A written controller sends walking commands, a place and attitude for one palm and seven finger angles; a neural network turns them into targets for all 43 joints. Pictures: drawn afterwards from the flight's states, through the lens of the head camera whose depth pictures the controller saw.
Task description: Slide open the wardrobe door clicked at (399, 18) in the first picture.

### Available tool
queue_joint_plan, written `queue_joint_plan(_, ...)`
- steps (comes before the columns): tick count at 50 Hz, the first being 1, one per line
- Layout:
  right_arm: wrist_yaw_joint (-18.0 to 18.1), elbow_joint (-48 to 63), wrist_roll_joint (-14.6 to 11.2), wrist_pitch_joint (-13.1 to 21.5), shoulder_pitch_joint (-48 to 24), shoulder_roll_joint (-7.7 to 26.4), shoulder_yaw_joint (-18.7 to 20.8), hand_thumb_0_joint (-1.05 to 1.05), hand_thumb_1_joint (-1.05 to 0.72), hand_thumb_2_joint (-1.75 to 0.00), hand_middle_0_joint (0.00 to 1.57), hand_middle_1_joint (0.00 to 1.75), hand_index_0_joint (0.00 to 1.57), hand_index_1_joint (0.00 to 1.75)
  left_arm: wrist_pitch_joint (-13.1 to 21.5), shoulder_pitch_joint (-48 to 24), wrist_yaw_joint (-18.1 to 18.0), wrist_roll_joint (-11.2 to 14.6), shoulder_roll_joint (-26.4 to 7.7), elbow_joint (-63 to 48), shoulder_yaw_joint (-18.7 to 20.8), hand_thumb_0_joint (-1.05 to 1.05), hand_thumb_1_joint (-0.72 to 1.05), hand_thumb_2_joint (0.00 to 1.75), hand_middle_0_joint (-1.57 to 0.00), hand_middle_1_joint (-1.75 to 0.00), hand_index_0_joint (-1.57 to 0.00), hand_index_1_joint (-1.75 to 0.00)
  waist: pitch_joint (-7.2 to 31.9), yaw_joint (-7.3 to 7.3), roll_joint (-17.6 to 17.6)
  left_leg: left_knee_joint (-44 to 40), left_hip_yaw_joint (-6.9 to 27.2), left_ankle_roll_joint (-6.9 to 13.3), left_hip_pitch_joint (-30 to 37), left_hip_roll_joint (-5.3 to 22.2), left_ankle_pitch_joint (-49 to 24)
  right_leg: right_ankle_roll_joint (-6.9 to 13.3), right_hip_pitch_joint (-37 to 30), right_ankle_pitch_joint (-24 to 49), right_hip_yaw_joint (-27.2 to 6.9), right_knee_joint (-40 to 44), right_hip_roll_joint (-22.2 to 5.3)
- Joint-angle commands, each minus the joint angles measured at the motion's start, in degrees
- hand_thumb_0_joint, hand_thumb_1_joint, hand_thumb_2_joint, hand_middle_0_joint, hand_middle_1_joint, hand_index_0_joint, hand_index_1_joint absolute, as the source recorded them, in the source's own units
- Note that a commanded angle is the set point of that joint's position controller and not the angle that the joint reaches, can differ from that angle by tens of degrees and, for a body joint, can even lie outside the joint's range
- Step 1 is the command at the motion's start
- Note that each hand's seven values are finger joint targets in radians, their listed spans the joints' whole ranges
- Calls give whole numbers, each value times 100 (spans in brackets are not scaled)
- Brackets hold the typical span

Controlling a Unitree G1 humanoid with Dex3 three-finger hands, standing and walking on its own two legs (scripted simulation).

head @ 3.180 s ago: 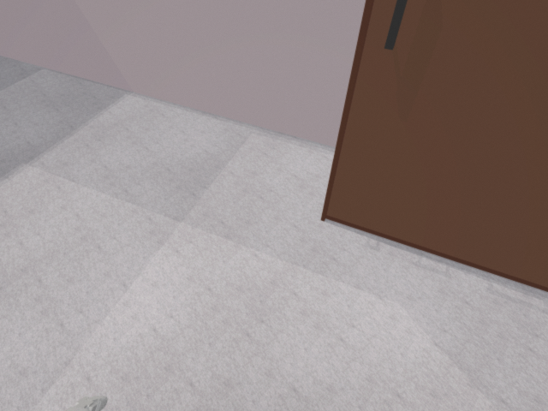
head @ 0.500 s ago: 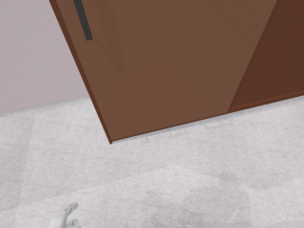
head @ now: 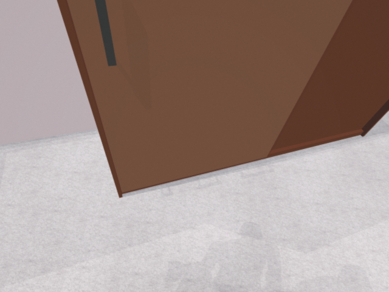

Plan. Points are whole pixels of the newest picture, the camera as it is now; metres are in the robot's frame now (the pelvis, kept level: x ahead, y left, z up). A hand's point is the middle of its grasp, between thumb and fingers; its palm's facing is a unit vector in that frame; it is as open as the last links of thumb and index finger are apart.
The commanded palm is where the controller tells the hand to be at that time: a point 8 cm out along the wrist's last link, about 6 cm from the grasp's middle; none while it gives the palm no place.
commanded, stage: turn to face it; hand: left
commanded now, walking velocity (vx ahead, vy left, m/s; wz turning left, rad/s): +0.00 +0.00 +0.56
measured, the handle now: (100, 5) +0.70 +0.28 +0.23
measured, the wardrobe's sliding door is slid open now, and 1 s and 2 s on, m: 0.00 0.00 0.00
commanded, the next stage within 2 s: take the last steps up to it in 0.50 s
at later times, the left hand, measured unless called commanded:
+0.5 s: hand out of the picture +0.01 +0.16 -0.16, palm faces +0.26 -0.93 -0.28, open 7.4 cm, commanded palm none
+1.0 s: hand out of the picture -0.08 +0.18 -0.18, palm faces +0.36 -0.92 -0.15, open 7.4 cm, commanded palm none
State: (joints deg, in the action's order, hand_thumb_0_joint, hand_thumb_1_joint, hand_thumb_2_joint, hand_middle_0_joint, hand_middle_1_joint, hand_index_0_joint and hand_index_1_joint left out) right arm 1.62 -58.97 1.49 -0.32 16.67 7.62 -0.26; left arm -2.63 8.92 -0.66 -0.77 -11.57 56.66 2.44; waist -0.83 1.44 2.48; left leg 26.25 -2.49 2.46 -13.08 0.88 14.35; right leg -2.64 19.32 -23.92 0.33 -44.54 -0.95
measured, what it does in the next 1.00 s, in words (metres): steps on the spot, turning left: right foot, then left foot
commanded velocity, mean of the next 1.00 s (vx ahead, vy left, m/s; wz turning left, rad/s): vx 0.13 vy -0.05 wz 0.19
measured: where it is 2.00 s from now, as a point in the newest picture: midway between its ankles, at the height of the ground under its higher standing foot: (182, 272)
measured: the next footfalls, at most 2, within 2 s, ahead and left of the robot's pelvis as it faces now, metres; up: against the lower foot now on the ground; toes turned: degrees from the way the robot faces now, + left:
right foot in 0.30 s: +0.01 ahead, -0.13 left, +0.00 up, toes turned +7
left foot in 0.74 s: -0.06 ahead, +0.10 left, +0.00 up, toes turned +24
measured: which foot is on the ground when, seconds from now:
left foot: down 0.00-0.32, up 0.34-0.72, down 0.74-1.00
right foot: up 0.00-0.28, down 0.30-0.74, up 0.76-1.00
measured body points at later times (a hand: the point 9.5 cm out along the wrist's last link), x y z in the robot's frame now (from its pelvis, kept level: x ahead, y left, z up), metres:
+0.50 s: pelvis -0.03 -0.05 +0.00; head +0.01 -0.07 +0.44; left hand -0.01 +0.21 -0.13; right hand +0.08 -0.29 -0.16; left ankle -0.07 +0.09 -0.66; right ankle -0.03 -0.14 -0.74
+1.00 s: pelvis +0.00 +0.01 +0.00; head +0.00 +0.05 +0.45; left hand -0.10 +0.23 -0.17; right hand +0.10 -0.21 -0.13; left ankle -0.09 +0.08 -0.74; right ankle +0.06 -0.14 -0.66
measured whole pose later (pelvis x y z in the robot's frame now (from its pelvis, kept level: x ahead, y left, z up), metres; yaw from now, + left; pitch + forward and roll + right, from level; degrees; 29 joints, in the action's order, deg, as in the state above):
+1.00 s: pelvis +0.00 +0.01 +0.00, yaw +18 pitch +0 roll -1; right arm 1.7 -59.5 1.3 2.2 16.6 9.1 1.5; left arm -2.0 18.9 1.1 -1.9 -12.9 62.7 3.7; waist -1.3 -1.2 3.4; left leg 19.8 -5.7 1.3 -2.5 1.7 17.1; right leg -2.8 30.2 -14.6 1.8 -61.7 -4.9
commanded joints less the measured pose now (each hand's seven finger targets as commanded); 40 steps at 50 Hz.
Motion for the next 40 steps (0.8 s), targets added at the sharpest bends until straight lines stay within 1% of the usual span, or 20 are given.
queue_joint_plan(1, 73, 114, -41, 87, 437, 1237, 400, 0, -90, -90, 20, 30, 20, 30, 147, -229, -39, 26, -326, -352, 111, 0, 90, 90, -20, -30, -20, -30, 221, 64, -1056, -625, 1508, 697, 1260, 1354, -4174, -83, 794, -281, 74, -518, -121)
queue_joint_plan(6, 42, 173, -4, 6, 538, 1304, 529, 0, -90, -90, 20, 30, 20, 30, 138, -405, -73, 43, -279, -489, 158, 0, 90, 90, -20, -30, -20, -30, 450, 184, -1113, -530, 1922, 812, 1309, 1302, -3788, -99, 778, -432, -12, -412, -85)
queue_joint_plan(11, -14, 383, 8, -53, 102, 1371, 608, 0, -90, -90, 20, 30, 20, 30, 147, 55, -110, 72, -309, -475, 172, 0, 90, 90, -20, -30, -20, -30, 634, -10, -1143, -422, 2126, 710, 670, 1092, -3094, 5, -147, 50, 12, 820, 77)
queue_joint_plan(13, -53, 486, -39, -74, -89, 1363, 628, 0, -90, -90, 20, 30, 20, 30, 184, 418, -137, 76, -410, -391, 197, 0, 90, 90, -20, -30, -20, -30, 700, -194, -925, -249, 2009, 426, 35, 842, -2259, 20, -1072, 1013, 110, 1926, 44)
queue_joint_plan(14, -87, 529, -80, -74, -148, 1208, 618, 0, -90, -90, 20, 30, 20, 30, 227, 571, -166, 44, -597, -374, 235, 0, 90, 90, -20, -30, -20, -30, 672, -264, -545, 17, 1818, 159, -635, 598, -1420, 109, -1753, 1376, -181, 2506, -320)
queue_joint_plan(15, -131, 647, -120, -74, -106, 872, 555, 0, -90, -90, 20, 30, 20, 30, 265, 592, -212, -44, -1040, -395, 318, 0, 90, 90, -20, -30, -20, -30, 517, -261, 732, 887, 1038, -226, -1766, -62, 209, 519, -2265, 1209, -1333, 2879, -1561)
queue_joint_plan(16, -140, 792, -68, -111, -191, 858, 566, 0, -90, -90, 20, 30, 20, 30, 250, 470, -189, -68, -1343, -538, 344, 0, 90, 90, -20, -30, -20, -30, 255, -300, 1304, 2114, 440, -416, -1946, -420, 1686, 1098, -1587, 1595, -1938, 3074, -2597)
queue_joint_plan(17, -124, 741, 10, -208, -416, 1016, 617, 0, -90, -90, 20, 30, 20, 30, 264, 389, -201, -24, -1147, -591, 343, 0, 90, 90, -20, -30, -20, -30, 53, -307, 1223, 2982, 657, -392, -1908, -178, 1766, 1200, -1057, 1945, -1755, 3063, -2437)
queue_joint_plan(18, -147, 634, -3, -261, -423, 996, 619, 0, -90, -90, 20, 30, 20, 30, 270, 184, -186, -25, -986, -610, 284, 0, 90, 90, -20, -30, -20, -30, -203, -148, 853, 3628, 631, -420, -1903, -97, 1441, 1152, -771, 2141, -1372, 2968, -2086)
queue_joint_plan(19, -180, 510, -9, -278, -329, 965, 612, 0, -90, -90, 20, 30, 20, 30, 290, 15, -166, -23, -804, -633, 219, 0, 90, 90, -20, -30, -20, -30, -323, -13, 522, 3991, 569, -466, -1913, -5, 1058, 1058, -720, 2484, -854, 2792, -1769)
queue_joint_plan(21, -210, 453, -24, -275, -197, 900, 582, 0, -90, -90, 20, 30, 20, 30, 342, 62, -165, -33, -691, -632, 176, 0, 90, 90, -20, -30, -20, -30, -164, 36, 490, 4140, 405, -558, -1905, 54, 739, 988, -958, 3164, -373, 2584, -1553)
queue_joint_plan(26, -211, 604, -39, -294, -860, 898, 498, 0, -90, -90, 20, 30, 20, 30, 354, 747, -144, -78, -843, -449, 180, 0, 90, 90, -20, -30, -20, -30, -195, -278, 614, 3481, 175, -661, -1752, 103, 910, 1057, -1211, 3594, -268, 2493, -1639)
queue_joint_plan(30, -202, 698, -78, -229, -1161, 830, 394, 0, -90, -90, 20, 30, 20, 30, 342, 984, -147, -112, -1055, -311, 226, 0, 90, 90, -20, -30, -20, -30, 98, -397, 722, 2289, -26, -606, -1328, 75, 1145, 1165, -1616, 4343, -188, 2211, -1716)
queue_joint_plan(32, -198, 686, -83, -158, -1182, 735, 330, 0, -90, -90, 20, 30, 20, 30, 353, 1143, -120, -120, -1026, -138, 192, 0, 90, 90, -20, -30, -20, -30, 196, -442, 828, 1639, -171, -528, -885, 24, 1102, 1066, -1598, 3732, -244, 2331, -1669)
queue_joint_plan(35, -173, 419, -40, 5, -525, 756, 289, 0, -90, -90, 20, 30, 20, 30, 355, 932, -59, -60, -915, 29, 140, 0, 90, 90, -20, -30, -20, -30, 245, -114, 823, 16, -424, -379, 453, 8, 203, 732, -895, 1557, 16, 2233, -1341)
queue_joint_plan(36, -164, 285, -35, 81, -208, 998, 334, 0, -90, -90, 20, 30, 20, 30, 344, 907, -30, -30, -716, 53, 110, 0, 90, 90, -20, -30, -20, -30, 310, 21, 63, -597, -28, -277, 1267, 364, 107, 508, -266, 648, 227, 1655, -1104)
queue_joint_plan(37, -131, 182, 34, 121, 146, 1536, 451, 0, -90, -90, 20, 30, 20, 30, 338, 1048, 27, -17, -322, -40, 33, 0, 90, 90, -20, -30, -20, -30, 389, 150, -1552, -861, 1616, 222, 2015, 1659, 375, 185, 966, -325, 740, 528, -502)
queue_joint_plan(38, -111, 145, 41, 60, 400, 1822, 501, 0, -90, -90, 20, 30, 20, 30, 350, 801, 39, -83, -279, -176, -20, 0, 90, 90, -20, -30, -20, -30, 70, 304, -1846, -1328, 2504, 751, 1786, 2414, 622, 134, 1615, -1135, 750, -443, -273)
queue_joint_plan(39, -28, 57, 58, 84, 588, 1723, 505, 0, -90, -90, 20, 30, 20, 30, 272, 373, 22, -144, -440, -211, 38, 0, 90, 90, -20, -30, -20, -30, -331, 472, -1866, -1610, 2557, 743, 1335, 2398, 798, 152, 1809, -991, 319, -1249, -324)
queue_joint_plan(40, 5, 77, 41, 104, 400, 1496, 433, 0, -90, -90, 20, 30, 20, 30, 274, 324, 72, -124, -507, -147, 93, 0, 90, 90, -20, -30, -20, -30, -637, 302, -1552, -1626, 2282, 680, 1033, 2190, 667, 185, 1923, -492, 58, -1621, -414)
